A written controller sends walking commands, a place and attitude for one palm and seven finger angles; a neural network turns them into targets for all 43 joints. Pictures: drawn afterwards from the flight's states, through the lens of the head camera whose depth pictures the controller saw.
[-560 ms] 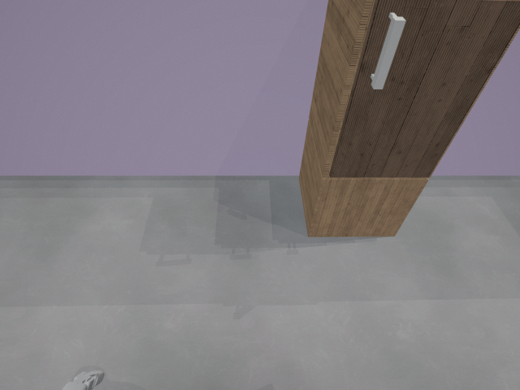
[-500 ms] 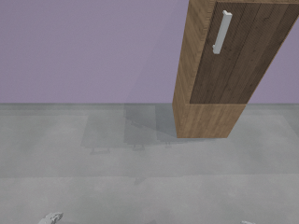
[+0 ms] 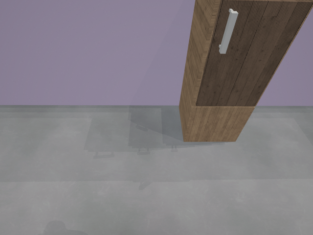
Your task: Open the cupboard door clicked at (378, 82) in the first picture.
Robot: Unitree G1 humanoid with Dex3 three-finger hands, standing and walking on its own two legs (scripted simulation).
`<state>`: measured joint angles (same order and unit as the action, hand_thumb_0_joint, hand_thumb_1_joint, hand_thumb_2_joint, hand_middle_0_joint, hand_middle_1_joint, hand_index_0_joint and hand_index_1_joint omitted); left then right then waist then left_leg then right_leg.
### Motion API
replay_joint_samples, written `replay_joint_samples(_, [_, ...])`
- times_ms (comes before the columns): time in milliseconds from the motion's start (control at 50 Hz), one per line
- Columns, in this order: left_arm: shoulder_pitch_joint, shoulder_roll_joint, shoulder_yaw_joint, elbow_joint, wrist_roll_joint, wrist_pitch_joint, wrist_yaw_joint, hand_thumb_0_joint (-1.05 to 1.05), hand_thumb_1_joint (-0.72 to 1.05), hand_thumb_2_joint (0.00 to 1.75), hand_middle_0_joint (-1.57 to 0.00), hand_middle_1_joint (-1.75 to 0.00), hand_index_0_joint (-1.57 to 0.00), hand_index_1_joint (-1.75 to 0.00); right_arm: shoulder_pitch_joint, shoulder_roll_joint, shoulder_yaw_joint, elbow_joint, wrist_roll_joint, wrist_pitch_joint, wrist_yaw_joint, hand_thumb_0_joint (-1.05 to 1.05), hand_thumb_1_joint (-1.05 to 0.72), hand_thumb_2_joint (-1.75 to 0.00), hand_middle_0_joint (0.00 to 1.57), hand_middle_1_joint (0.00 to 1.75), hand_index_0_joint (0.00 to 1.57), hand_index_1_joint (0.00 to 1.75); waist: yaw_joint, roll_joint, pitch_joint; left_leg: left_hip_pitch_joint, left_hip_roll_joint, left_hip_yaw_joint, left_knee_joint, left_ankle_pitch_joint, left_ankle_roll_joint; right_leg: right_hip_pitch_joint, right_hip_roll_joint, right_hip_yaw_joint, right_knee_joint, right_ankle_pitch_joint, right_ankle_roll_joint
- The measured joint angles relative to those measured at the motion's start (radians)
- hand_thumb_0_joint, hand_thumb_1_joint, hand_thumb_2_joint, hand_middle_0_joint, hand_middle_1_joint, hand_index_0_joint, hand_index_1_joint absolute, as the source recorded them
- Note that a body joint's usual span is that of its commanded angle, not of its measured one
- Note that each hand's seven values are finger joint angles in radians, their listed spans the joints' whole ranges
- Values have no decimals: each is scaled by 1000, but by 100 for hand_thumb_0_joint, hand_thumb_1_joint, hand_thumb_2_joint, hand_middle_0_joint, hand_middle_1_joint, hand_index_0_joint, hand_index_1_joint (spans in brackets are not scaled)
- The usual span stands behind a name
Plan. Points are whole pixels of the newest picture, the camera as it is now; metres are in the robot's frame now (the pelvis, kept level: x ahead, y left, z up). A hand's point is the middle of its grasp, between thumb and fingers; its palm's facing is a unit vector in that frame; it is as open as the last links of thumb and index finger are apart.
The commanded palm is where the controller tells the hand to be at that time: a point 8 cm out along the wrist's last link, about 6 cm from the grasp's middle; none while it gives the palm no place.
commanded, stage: stand and wait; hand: left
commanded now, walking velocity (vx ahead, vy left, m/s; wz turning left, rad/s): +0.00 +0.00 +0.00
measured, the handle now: (226, 31) +0.89 -0.25 +0.13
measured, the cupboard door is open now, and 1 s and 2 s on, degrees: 0 0 0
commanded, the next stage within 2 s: look at it before walking up in 0.36 s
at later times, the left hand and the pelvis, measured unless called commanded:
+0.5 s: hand out of the picture +0.07 +0.24 -0.15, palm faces -0.03 -0.94 -0.33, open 7.4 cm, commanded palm none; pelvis -0.01 -0.01 +0.00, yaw +0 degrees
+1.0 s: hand out of the picture +0.07 +0.24 -0.15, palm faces -0.03 -0.94 -0.34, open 7.4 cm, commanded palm none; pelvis +0.00 -0.01 +0.00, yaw +0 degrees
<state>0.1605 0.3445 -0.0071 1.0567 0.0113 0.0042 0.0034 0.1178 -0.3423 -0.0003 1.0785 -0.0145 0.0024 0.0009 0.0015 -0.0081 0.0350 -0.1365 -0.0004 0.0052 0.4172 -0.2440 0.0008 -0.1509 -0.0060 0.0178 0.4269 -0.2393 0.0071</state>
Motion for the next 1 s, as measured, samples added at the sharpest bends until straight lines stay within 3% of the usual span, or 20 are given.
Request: replay_joint_samples(1000, [-23, -3, 1, 30, 1, -12, -1, 0, 91, 89, -20, -30, -20, -30, -12, 6, 5, 39, 3, -10, 1, 1, -91, -90, 20, 30, 20, 30, -1, 4, -2, 13, 12, 0, -54, 31, -12, 9, 12, 0, -47, 29, -10])
